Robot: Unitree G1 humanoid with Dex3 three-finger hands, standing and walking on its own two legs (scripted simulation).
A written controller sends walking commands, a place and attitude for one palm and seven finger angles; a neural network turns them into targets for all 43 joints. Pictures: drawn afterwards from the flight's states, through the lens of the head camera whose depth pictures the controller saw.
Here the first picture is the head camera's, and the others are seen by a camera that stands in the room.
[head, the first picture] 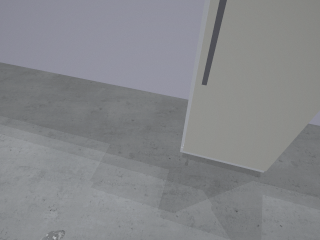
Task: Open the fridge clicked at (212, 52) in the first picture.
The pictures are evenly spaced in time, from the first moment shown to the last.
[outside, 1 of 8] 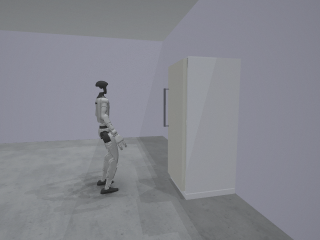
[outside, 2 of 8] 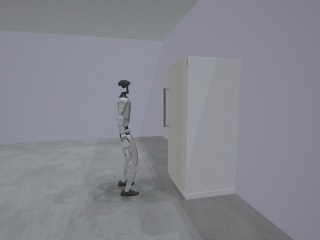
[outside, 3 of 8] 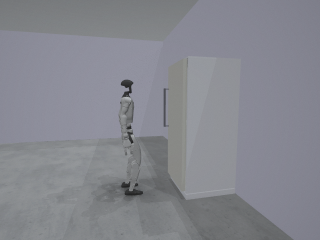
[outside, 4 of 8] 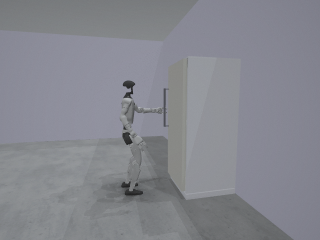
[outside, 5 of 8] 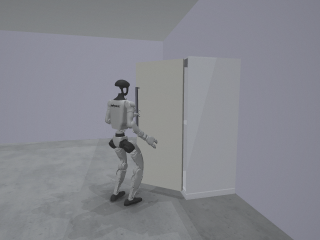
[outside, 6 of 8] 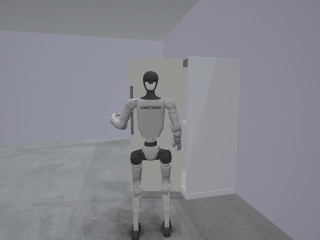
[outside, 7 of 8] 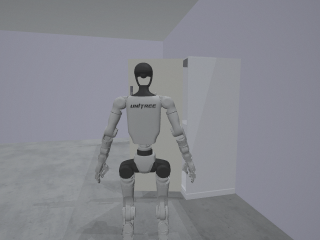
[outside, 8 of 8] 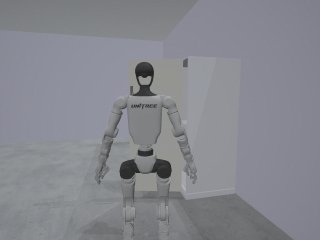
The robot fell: no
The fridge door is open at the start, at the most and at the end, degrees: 0 86 74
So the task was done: yes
